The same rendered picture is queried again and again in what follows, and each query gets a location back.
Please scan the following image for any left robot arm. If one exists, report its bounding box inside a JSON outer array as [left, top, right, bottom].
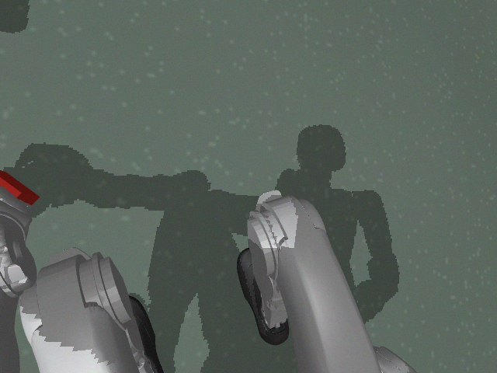
[[0, 186, 37, 373]]

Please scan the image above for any right robot hand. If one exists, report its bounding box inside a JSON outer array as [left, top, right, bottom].
[[373, 346, 417, 373]]

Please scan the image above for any cube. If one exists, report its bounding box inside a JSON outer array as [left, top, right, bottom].
[[0, 170, 39, 205]]

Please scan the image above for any right robot foot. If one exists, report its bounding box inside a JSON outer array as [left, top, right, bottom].
[[237, 248, 289, 345]]

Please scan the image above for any left robot foot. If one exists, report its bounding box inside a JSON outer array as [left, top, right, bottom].
[[129, 296, 164, 373]]

